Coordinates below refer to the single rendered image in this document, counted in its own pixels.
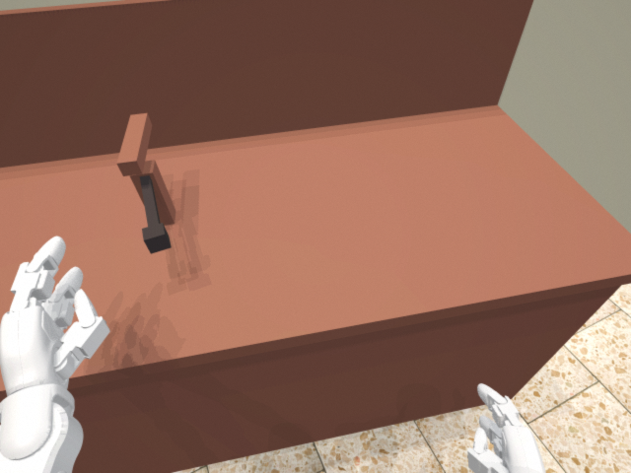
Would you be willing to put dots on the robot right hand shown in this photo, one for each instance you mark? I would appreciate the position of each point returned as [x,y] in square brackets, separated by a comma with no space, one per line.
[514,445]

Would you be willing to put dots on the counter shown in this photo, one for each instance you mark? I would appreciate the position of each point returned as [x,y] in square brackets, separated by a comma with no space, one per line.
[359,234]

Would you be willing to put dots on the tap lever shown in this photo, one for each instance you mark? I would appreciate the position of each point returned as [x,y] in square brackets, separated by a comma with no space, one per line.
[155,235]

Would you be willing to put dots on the robot left forearm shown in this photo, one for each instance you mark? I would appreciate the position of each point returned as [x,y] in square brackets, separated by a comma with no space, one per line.
[38,433]

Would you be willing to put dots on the robot left hand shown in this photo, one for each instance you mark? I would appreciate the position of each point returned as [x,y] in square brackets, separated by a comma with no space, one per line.
[32,331]

